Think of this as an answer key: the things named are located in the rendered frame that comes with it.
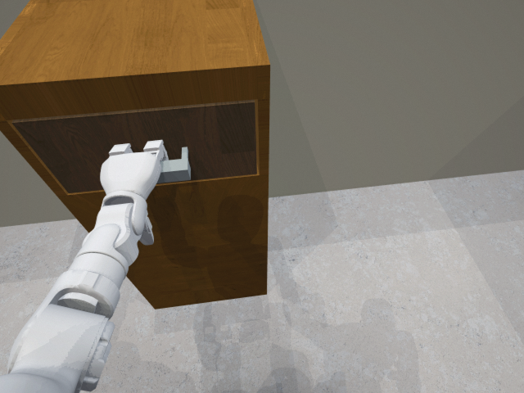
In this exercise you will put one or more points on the drawer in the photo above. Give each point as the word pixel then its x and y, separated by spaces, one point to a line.
pixel 220 138

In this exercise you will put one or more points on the handle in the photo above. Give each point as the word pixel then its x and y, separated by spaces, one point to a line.
pixel 175 170

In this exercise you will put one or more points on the robot left hand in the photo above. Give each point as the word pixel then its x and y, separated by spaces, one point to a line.
pixel 136 172

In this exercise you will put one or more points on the cabinet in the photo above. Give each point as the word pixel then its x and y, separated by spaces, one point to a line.
pixel 72 57

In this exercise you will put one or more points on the left robot upper arm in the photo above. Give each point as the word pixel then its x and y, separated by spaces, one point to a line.
pixel 65 352

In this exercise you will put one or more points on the left robot forearm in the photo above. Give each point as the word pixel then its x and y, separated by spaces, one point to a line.
pixel 92 283

